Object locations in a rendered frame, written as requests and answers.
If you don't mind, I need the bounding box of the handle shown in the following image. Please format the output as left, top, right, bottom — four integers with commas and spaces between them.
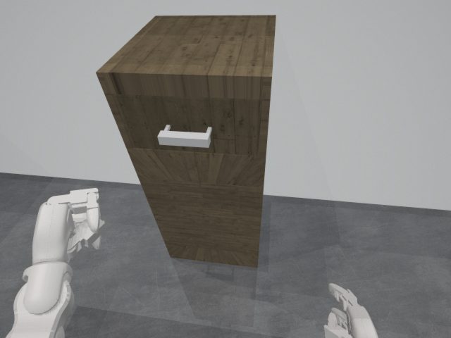
158, 125, 212, 148

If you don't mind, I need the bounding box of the drawer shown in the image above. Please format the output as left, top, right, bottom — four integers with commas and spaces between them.
114, 94, 262, 156

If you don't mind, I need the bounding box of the robot left hand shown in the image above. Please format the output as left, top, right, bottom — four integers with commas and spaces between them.
32, 188, 105, 265

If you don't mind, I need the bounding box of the robot right hand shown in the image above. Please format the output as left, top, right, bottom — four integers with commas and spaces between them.
324, 283, 378, 338

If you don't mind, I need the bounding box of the cabinet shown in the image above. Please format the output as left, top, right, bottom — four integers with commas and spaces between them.
96, 15, 276, 268

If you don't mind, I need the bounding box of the robot left forearm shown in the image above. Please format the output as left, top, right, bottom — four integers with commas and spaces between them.
6, 261, 74, 338

